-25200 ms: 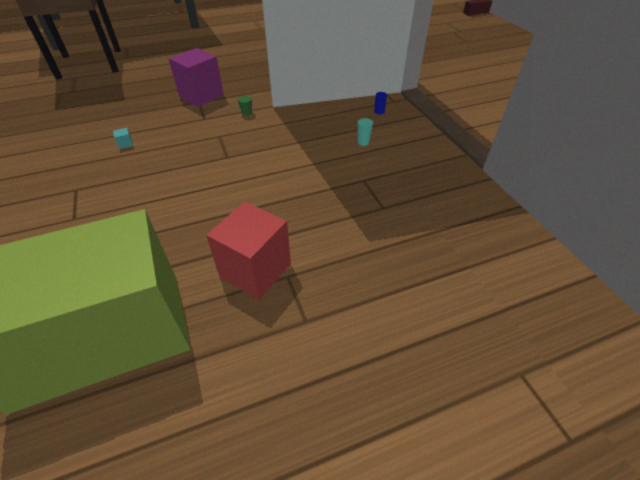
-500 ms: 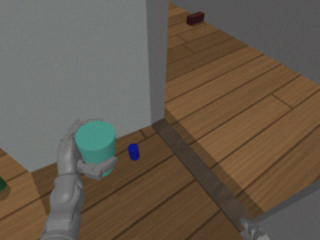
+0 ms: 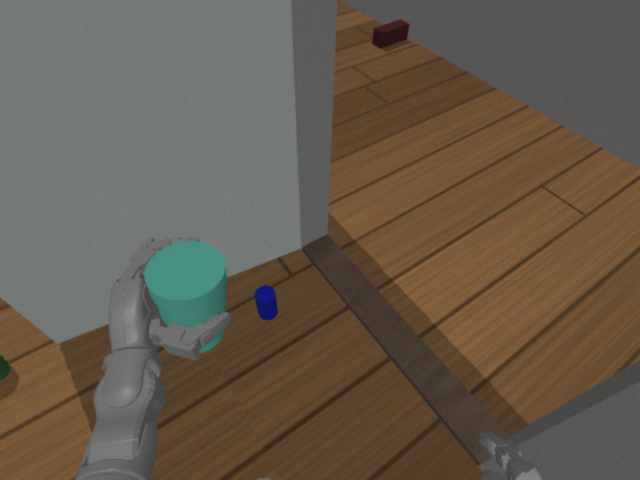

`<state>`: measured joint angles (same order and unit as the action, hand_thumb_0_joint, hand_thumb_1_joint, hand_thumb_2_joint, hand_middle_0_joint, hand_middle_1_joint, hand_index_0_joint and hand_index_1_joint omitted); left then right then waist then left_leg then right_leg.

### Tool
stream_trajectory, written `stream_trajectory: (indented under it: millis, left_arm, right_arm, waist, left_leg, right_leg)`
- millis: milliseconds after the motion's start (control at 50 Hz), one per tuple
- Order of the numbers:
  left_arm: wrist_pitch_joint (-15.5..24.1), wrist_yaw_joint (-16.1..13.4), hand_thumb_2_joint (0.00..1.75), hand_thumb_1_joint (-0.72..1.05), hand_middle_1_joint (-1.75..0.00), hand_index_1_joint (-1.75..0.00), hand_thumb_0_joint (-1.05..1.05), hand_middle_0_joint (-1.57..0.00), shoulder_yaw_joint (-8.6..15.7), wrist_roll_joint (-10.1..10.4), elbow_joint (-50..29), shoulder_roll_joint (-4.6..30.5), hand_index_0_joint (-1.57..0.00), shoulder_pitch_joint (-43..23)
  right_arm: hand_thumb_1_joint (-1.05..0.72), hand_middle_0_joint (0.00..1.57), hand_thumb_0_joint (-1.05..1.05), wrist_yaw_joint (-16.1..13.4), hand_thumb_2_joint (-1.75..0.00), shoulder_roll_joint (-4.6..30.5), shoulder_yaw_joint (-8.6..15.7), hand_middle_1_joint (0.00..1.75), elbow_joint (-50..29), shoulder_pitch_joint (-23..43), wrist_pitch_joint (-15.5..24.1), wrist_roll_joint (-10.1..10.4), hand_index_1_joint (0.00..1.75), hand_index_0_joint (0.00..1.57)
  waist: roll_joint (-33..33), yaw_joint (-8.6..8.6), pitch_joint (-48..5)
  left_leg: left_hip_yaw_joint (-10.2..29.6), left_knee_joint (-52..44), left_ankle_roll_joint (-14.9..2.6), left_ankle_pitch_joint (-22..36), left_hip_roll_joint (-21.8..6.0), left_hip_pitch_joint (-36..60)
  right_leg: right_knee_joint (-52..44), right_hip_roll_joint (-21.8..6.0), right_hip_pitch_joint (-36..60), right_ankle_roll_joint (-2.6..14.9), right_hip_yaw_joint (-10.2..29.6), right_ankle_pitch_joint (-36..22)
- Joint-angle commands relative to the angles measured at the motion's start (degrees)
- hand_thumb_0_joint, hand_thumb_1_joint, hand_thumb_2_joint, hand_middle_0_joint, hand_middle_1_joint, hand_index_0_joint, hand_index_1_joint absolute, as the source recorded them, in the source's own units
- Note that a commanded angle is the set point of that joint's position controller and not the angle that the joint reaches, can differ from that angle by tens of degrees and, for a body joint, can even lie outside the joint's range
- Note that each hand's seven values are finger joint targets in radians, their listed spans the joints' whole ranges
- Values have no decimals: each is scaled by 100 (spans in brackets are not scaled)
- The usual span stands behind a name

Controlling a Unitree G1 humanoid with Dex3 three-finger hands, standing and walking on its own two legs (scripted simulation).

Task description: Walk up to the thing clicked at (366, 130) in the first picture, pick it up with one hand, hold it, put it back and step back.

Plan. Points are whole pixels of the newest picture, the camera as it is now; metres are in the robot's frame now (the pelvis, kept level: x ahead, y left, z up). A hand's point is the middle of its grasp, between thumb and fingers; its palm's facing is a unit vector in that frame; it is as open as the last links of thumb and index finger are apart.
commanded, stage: hold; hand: left
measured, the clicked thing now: (193, 303) +0.33 +0.17 +0.05
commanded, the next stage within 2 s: crouch in 0.86 s
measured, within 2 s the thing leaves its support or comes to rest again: neither
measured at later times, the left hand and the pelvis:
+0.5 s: hand (192, 306) +0.32 +0.16 +0.06, palm faces +0.17 -0.99 +0.01, open 11.3 cm; pelvis -0.01 +0.00 +0.00, yaw +0 degrees
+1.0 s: hand (189, 303) +0.32 +0.17 +0.06, palm faces +0.18 -0.98 +0.00, open 11.3 cm; pelvis +0.00 +0.00 +0.00, yaw +0 degrees
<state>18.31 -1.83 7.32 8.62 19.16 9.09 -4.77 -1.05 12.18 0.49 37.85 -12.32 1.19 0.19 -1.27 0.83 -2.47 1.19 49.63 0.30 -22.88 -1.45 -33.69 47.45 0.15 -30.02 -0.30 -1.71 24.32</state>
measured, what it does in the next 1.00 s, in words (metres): stands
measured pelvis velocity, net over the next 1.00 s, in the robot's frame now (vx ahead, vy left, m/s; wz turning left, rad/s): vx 0.00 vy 0.00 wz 0.00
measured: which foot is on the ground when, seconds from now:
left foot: down 0.00-1.00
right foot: down 0.00-1.00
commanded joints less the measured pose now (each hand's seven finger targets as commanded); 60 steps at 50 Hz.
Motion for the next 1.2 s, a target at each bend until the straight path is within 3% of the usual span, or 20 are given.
stream_trajectory:
  millis: [0,40,60,120,180,220,260,300,340,380,420,480,600,660,700,760,860,1000,1120,1180]
  left_arm:
    - [450,4,113,6,-129,-130,0,-117,154,71,-1519,509,-118,-1270]
    - [478,-23,112,5,-129,-129,0,-116,248,83,-1579,566,-117,-1221]
    - [462,-58,112,2,-130,-130,0,-117,423,57,-1450,733,-118,-1142]
    - [470,-60,114,3,-130,-131,0,-116,232,23,-1279,525,-118,-1090]
    - [561,-32,113,7,-129,-129,0,-116,396,62,-1651,746,-117,-1467]
    - [566,8,113,7,-128,-128,0,-115,125,60,-1664,514,-116,-1532]
    - [542,28,114,7,-130,-130,0,-116,117,42,-1327,499,-118,-1323]
    - [526,34,114,7,-129,-129,0,-116,223,44,-1484,640,-117,-1336]
    - [460,50,114,4,-130,-130,0,-117,-12,57,-1573,418,-118,-1346]
    - [434,12,113,2,-129,-130,0,-116,185,80,-1398,531,-117,-1307]
    - [410,-23,114,4,-129,-130,0,-116,285,51,-1059,561,-117,-1166]
    - [520,-79,115,7,-130,-131,0,-116,413,54,-1676,727,-118,-1560]
    - [472,-33,115,6,-130,-131,0,-117,255,49,-1486,594,-118,-1405]
    - [435,11,114,2,-130,-131,0,-117,234,49,-1200,561,-118,-1308]
    - [489,8,114,5,-130,-131,0,-117,201,66,-1484,562,-118,-1532]
    - [481,3,112,8,-128,-128,0,-116,93,63,-1470,478,-117,-1357]
    - [431,-34,112,3,-128,-129,0,-114,270,57,-1499,662,-116,-1258]
    - [413,-8,112,2,-127,-128,0,-118,231,47,-1121,511,-120,-1147]
    - [666,-60,111,3,-128,-128,0,-119,423,57,-672,478,-120,-1115]
    - [939,-70,112,3,-128,-128,0,-118,463,3,-541,493,-120,-1422]
  right_arm:
    - [-92,20,0,-22,-91,780,274,30,-765,93,263,20,30,20]
    - [-93,20,0,-8,-91,743,249,30,-794,167,269,20,30,20]
    - [-93,20,0,-13,-91,779,274,30,-752,134,266,13,30,20]
    - [-92,20,0,-16,-91,764,257,30,-783,183,232,14,30,20]
    - [-92,20,0,-45,-91,771,253,30,-809,188,221,29,30,20]
    - [-92,20,0,-48,-91,723,227,30,-790,173,252,4,30,20]
    - [-92,20,0,-40,-91,784,279,30,-699,118,290,1,30,20]
    - [-93,20,0,-55,-91,771,261,30,-751,138,276,17,30,20]
    - [-92,20,0,-61,-91,755,241,30,-795,132,284,23,30,20]
    - [-92,20,0,-58,-91,807,276,30,-716,99,289,27,30,20]
    - [-92,20,0,-34,-91,799,267,30,-734,199,293,23,30,20]
    - [-92,20,0,-48,-91,698,216,30,-851,259,280,13,30,20]
    - [-93,20,0,-82,-91,737,232,30,-802,214,265,20,30,20]
    - [-93,20,0,-68,-91,765,239,30,-764,240,279,30,30,20]
    - [-92,20,0,-61,-91,773,242,30,-807,260,299,30,30,20]
    - [-92,20,0,-69,-91,744,223,30,-817,221,327,20,30,20]
    - [-93,20,0,-97,-91,766,233,30,-750,145,313,21,30,20]
    - [-89,20,0,-72,-91,743,236,30,-718,145,297,15,30,20]
    - [-89,20,0,22,-90,758,303,30,-704,141,320,-26,30,20]
    - [-89,20,0,54,-90,784,346,30,-670,125,336,-77,30,20]
  waist:
    - [44,3,-1743]
    - [6,-42,-1631]
    - [38,-36,-1627]
    - [138,51,-1363]
    - [58,2,-1517]
    - [-27,77,-1468]
    - [56,115,-1401]
    - [-3,19,-1581]
    - [72,83,-1593]
    - [71,56,-1575]
    - [112,23,-1128]
    - [6,-62,-1555]
    - [114,50,-1538]
    - [128,67,-1196]
    - [-2,46,-1280]
    - [46,43,-1440]
    - [105,-10,-1743]
    - [157,36,-1275]
    - [206,36,-1276]
    - [283,141,-1387]
  left_leg:
    - [-14,-674,-63,1542,64,1193]
    - [-31,-671,-55,1464,83,1055]
    - [-21,-661,-67,1491,67,1041]
    - [-7,-706,-82,1230,53,885]
    - [-24,-720,-71,1197,64,988]
    - [-29,-704,-63,1139,74,1010]
    - [8,-701,-65,1143,45,995]
    - [-20,-688,-69,1254,74,1041]
    - [-36,-677,-71,1379,76,1118]
    - [-12,-670,-71,1346,56,1077]
    - [17,-751,-59,946,45,783]
    - [-49,-686,-72,1097,99,901]
    - [-72,-666,-91,1221,98,948]
    - [-46,-747,-92,839,75,790]
    - [4,-837,-63,624,57,877]
    - [-6,-792,-59,829,77,969]
    - [-30,-679,-82,1310,87,1054]
    - [-42,-660,-88,1208,69,798]
    - [-33,-384,-103,1079,80,419]
    - [-35,-85,-135,1002,85,145]
  right_leg:
    - [-655,100,556,70,-42,-1755]
    - [-660,93,611,71,-24,-1705]
    - [-639,110,546,69,-32,-1704]
    - [-649,113,350,73,-40,-1491]
    - [-667,84,425,74,-16,-1474]
    - [-673,82,367,70,-6,-1434]
    - [-612,101,289,80,-33,-1410]
    - [-662,69,441,79,-1,-1536]
    - [-685,78,481,61,-4,-1691]
    - [-664,93,377,78,-28,-1599]
    - [-666,113,187,101,-72,-1184]
    - [-700,57,469,72,1,-1383]
    - [-713,65,470,52,28,-1573]
    - [-739,72,203,78,5,-1170]
    - [-710,88,169,113,-45,-916]
    - [-729,90,321,94,-44,-1098]
    - [-685,80,597,55,-12,-1618]
    - [-664,79,309,67,-13,-1519]
    - [-424,59,-27,83,-5,-1390]
    - [-179,38,-328,67,35,-1399]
